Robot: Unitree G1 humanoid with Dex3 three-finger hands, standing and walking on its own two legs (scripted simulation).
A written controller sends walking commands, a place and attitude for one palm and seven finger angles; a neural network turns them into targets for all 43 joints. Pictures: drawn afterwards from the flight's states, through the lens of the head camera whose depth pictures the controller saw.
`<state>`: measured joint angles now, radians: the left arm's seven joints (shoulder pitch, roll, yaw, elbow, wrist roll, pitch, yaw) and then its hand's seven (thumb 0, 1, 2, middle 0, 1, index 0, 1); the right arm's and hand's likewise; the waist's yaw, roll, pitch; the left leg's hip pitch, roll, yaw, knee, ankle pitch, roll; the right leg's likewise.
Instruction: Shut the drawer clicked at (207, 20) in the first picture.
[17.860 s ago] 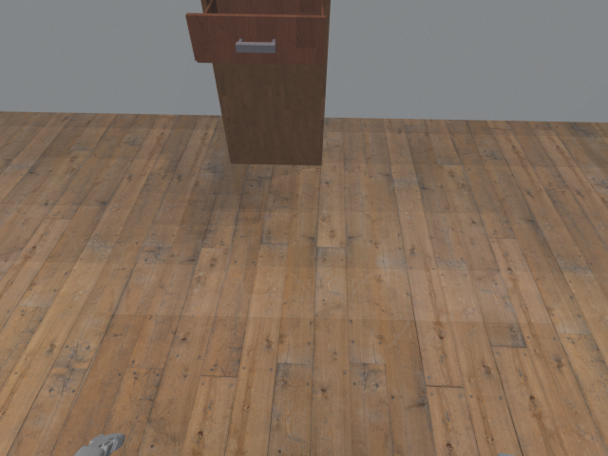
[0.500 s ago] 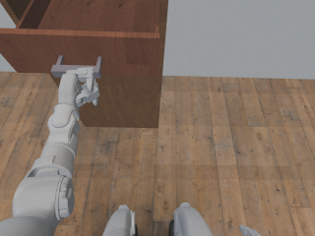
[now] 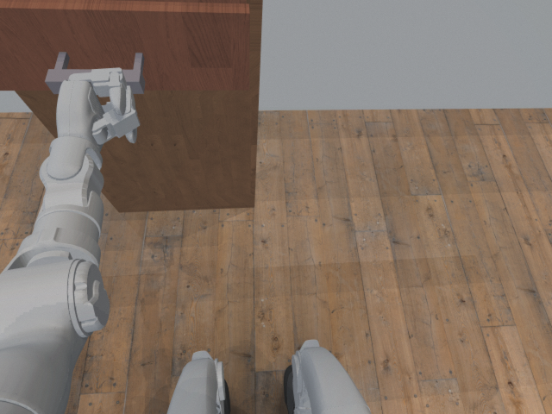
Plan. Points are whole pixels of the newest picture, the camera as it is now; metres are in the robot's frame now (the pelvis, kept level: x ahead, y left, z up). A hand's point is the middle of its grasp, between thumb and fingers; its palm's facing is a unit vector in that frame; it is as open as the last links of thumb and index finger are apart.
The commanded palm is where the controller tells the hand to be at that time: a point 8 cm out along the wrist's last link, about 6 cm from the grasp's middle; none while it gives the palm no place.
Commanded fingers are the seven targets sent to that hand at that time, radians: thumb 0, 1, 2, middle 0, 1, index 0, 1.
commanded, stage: push the drawer shut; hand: left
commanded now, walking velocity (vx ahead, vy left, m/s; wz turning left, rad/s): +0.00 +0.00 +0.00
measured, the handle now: (99, 70) +0.60 +0.20 +0.07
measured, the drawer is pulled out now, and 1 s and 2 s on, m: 0.09 0.00 0.00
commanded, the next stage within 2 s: pull the fist back off the drawer in 0.96 s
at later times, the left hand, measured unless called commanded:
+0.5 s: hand (140, 77) +0.58 +0.15 +0.07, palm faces -0.03 -1.00 -0.05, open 3.2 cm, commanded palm +0.59 +0.18 +0.08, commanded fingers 0.00 0.90 0.90 -1.40 -1.60 -1.40 -1.60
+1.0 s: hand (134, 60) +0.62 +0.16 +0.07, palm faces -0.03 -1.00 -0.06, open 3.1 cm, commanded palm +0.65 +0.17 +0.08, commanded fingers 0.00 0.90 0.90 -1.40 -1.60 -1.40 -1.60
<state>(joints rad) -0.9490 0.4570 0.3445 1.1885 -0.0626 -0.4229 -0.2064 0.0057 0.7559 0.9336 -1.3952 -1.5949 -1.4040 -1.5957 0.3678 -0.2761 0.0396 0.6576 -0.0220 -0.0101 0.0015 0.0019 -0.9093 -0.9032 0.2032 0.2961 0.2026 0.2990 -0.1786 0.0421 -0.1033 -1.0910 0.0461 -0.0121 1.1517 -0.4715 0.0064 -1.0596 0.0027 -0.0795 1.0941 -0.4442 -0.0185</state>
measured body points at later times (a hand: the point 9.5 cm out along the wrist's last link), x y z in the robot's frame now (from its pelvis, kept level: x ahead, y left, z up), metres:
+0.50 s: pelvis +0.00 +0.01 -0.01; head +0.18 +0.03 +0.40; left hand +0.58 +0.20 +0.08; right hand -0.03 -0.25 -0.11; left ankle +0.03 +0.11 -0.65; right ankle +0.04 -0.11 -0.65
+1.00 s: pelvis +0.00 +0.01 -0.02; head +0.20 +0.04 +0.38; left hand +0.61 +0.21 +0.08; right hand -0.07 -0.24 -0.11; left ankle +0.03 +0.11 -0.65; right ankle +0.04 -0.11 -0.65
